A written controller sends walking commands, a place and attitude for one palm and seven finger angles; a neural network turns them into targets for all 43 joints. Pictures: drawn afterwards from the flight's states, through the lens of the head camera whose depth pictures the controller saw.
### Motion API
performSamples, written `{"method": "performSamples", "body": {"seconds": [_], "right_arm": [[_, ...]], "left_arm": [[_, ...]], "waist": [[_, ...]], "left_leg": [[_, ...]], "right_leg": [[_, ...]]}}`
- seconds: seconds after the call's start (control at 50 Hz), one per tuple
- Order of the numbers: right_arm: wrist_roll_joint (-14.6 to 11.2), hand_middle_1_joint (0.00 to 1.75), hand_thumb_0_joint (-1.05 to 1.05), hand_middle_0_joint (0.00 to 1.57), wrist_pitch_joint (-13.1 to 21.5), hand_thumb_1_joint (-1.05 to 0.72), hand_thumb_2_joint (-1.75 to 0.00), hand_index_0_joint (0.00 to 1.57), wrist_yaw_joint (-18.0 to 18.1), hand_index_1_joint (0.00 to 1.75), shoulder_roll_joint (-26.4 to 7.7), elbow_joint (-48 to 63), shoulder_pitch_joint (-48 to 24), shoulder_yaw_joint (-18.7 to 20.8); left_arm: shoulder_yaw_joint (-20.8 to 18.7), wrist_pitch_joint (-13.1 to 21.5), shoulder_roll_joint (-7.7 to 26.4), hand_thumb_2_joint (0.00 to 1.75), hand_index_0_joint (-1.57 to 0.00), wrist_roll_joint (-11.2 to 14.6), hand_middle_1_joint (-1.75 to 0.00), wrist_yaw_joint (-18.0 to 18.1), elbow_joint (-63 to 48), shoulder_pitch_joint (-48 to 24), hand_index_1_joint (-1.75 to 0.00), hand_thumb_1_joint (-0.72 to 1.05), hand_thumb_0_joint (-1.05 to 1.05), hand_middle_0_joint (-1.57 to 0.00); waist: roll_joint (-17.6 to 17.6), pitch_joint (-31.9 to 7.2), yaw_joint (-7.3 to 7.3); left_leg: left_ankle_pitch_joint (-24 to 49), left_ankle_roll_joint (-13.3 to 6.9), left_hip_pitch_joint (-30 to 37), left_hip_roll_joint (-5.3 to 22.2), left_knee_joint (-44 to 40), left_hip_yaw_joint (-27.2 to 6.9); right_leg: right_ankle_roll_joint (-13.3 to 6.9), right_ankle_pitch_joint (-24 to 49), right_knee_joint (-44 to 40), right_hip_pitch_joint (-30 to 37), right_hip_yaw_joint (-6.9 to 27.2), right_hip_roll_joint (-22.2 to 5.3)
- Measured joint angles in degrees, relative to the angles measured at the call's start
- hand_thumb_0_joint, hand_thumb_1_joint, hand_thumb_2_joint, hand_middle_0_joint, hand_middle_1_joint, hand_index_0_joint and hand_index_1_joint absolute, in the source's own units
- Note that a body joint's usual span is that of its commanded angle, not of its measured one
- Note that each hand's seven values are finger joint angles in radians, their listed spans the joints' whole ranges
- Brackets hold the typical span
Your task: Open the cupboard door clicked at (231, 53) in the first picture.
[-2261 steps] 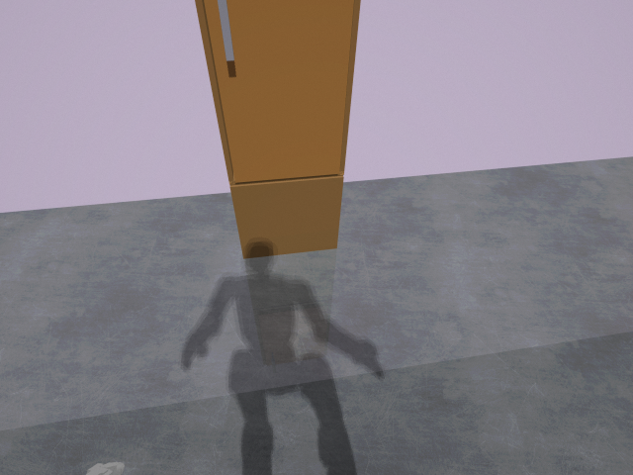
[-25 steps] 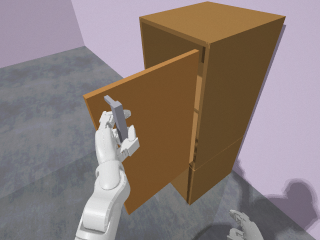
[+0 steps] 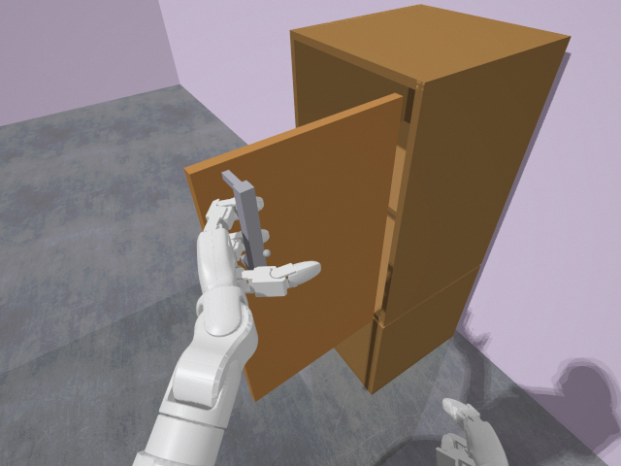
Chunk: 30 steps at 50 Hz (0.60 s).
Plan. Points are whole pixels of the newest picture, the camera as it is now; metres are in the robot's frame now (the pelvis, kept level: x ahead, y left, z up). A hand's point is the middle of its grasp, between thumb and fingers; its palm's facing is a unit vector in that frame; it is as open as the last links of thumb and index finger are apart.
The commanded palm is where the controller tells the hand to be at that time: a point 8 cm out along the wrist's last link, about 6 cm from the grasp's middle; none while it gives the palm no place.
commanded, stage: open thumb and fingers to let go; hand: left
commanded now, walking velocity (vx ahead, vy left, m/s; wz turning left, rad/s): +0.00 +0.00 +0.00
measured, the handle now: (245, 230) +0.36 +0.13 +0.15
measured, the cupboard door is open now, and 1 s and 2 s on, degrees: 93 92 92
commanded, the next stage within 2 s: slide the hand sideways off the handle in 0.32 s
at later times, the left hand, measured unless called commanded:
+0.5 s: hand (264, 257) +0.32 +0.09 +0.15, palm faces +0.19 -0.98 -0.02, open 15.2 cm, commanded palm +0.28 +0.13 +0.15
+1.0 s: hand (241, 280) +0.28 +0.11 +0.15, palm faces -0.12 -0.99 -0.01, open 16.2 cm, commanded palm +0.26 +0.17 +0.15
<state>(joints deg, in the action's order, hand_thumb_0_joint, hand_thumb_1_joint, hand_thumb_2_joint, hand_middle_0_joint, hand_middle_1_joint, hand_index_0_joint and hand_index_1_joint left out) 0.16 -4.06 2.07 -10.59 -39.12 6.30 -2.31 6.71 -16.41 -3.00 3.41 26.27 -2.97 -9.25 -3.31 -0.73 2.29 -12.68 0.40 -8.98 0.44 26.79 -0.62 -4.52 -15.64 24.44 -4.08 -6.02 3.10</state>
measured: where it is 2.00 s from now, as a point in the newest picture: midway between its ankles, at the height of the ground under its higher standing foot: outside the picture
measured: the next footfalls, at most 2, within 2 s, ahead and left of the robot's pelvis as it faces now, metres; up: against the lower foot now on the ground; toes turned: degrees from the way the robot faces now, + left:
none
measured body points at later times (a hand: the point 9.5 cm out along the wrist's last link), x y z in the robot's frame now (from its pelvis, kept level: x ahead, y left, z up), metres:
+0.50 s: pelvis -0.01 +0.02 +0.00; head -0.05 +0.01 +0.45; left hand +0.30 +0.14 +0.16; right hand +0.17 -0.17 -0.09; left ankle +0.03 +0.13 -0.74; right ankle -0.01 -0.06 -0.74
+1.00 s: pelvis +0.00 +0.03 +0.00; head -0.05 +0.02 +0.45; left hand +0.28 +0.17 +0.15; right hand +0.18 -0.18 -0.07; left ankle +0.03 +0.13 -0.74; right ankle -0.01 -0.06 -0.74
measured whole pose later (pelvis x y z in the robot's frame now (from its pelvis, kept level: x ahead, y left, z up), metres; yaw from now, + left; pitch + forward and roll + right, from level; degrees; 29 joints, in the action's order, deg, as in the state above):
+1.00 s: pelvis +0.00 +0.03 +0.00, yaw -2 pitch -5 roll +0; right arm -2.5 -4.3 1.9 -11.5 -32.9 9.2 -4.9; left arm 3.9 -13.2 8.2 10.1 0.2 -8.3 -1.5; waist -2.0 -1.2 1.1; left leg -12.8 -1.7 -9.1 -0.5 26.8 2.3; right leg -2.6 -15.3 25.7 -5.6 -3.2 1.8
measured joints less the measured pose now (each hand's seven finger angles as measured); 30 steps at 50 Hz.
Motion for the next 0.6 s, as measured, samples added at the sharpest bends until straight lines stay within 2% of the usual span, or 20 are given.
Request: {"method": "performSamples", "body": {"seconds": [0.16, 0.3, 0.44, 0.46, 0.48, 0.52, 0.56, 0.6], "right_arm": [[0.02, 0.29, 0.01, 0.20, -0.12, -0.90, -0.90, 0.20, -0.22, 0.30, 0.65, -0.38, 0.47, -0.05], [0.13, 0.29, 0.01, 0.20, -0.41, -0.90, -0.90, 0.20, -0.69, 0.30, 1.08, -0.64, 0.72, -0.07], [0.08, 0.29, 0.01, 0.20, -0.65, -0.90, -0.90, 0.20, -1.02, 0.30, 1.26, -1.08, 0.42, -0.06], [0.14, 0.29, 0.01, 0.20, -0.76, -0.90, -0.90, 0.20, -1.15, 0.30, 1.22, -1.00, 0.39, -0.24], [-0.06, 0.29, 0.01, 0.20, -1.06, -0.90, -0.90, 0.20, -1.16, 0.30, 1.16, -0.57, 0.58, -0.42], [-0.67, 0.29, 0.01, 0.20, -1.60, -0.90, -0.90, 0.20, -0.68, 0.30, 0.90, 0.75, 1.31, -0.74], [-1.39, 0.29, 0.01, 0.20, -1.45, -0.90, -0.90, 0.20, 0.08, 0.30, 0.40, 1.86, 2.01, -1.05], [-2.14, 0.29, 0.01, 0.20, -0.72, -0.90, -0.90, 0.20, 0.69, 0.30, -0.24, 2.67, 2.59, -1.35]], "left_arm": [[0.58, 0.65, -0.74, 0.33, -0.29, -0.40, -1.02, 1.31, 2.38, -2.04, -1.02, -0.44, -0.01, -0.29], [1.94, 0.92, -1.90, 0.31, -0.26, -1.20, -0.74, 2.65, 3.77, -3.39, -0.73, -0.48, -0.01, -0.26], [2.85, 1.15, -1.77, 0.30, -0.36, -1.48, -0.64, 3.31, 5.05, -4.69, -0.59, -0.49, -0.01, -0.34], [2.85, 1.40, -1.53, 0.30, -0.36, -2.39, -0.63, 2.22, 5.10, -4.55, -0.58, -0.49, -0.01, -0.34], [2.70, 2.13, -0.72, 0.30, -0.34, -2.90, -0.61, -0.53, 5.09, -4.14, -0.56, -0.49, -0.01, -0.34], [2.39, 4.21, 2.46, 0.30, -0.28, -2.27, -0.56, -8.36, 5.39, -3.46, -0.52, -0.49, -0.01, -0.32], [2.08, 5.85, 6.32, 0.30, -0.22, -0.25, -0.50, -16.28, 6.23, -3.37, -0.47, -0.49, -0.01, -0.29], [1.63, 6.35, 8.91, 0.30, -0.17, 2.92, -0.45, -22.12, 7.22, -3.74, -0.43, -0.50, -0.01, -0.26]], "waist": [[0.22, 0.32, -0.15], [0.41, 0.54, -0.21], [0.78, 0.81, -0.12], [1.04, 0.84, -0.15], [1.37, 0.85, -0.11], [1.63, 0.89, 0.05], [1.37, 0.85, -0.05], [0.90, 0.68, -0.25]], "left_leg": [[0.43, -0.61, -0.16, -0.36, -0.21, 0.50], [0.47, -1.15, -0.55, -0.70, 0.13, 0.87], [0.37, -1.58, -1.02, -0.99, 0.80, 0.91], [0.47, -1.67, -1.04, -1.19, 0.69, 0.97], [0.65, -1.78, -1.03, -1.45, 0.47, 1.02], [0.99, -1.97, -0.81, -1.80, 0.10, 1.11], [1.07, -2.15, -0.58, -2.00, 0.10, 1.10], [1.01, -2.32, -0.48, -2.13, 0.29, 1.10]], "right_leg": [[0.56, 0.57, -0.12, -0.30, 0.44, -0.41], [1.08, 0.71, 0.25, -0.77, 0.76, -0.81], [1.52, 0.77, 0.68, -1.07, 0.75, -1.12], [1.59, 0.68, 1.03, -1.32, 0.79, -1.34], [1.64, 0.53, 1.47, -1.60, 0.81, -1.62], [1.74, 0.34, 1.97, -1.75, 0.86, -2.00], [1.87, 0.29, 2.15, -1.56, 0.84, -2.20], [2.05, 0.29, 2.22, -1.37, 0.82, -2.34]]}}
